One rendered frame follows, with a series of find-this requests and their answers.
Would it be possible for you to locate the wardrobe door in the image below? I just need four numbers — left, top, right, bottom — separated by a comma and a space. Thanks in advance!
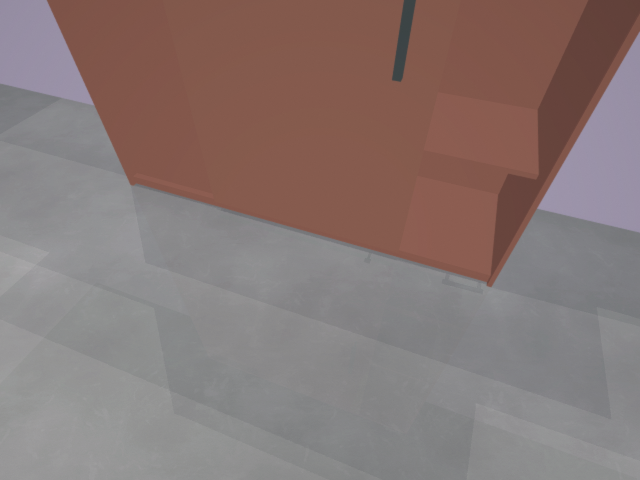
63, 0, 212, 193
163, 0, 461, 253

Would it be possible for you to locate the handle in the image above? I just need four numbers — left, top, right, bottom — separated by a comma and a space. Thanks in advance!
392, 0, 416, 82

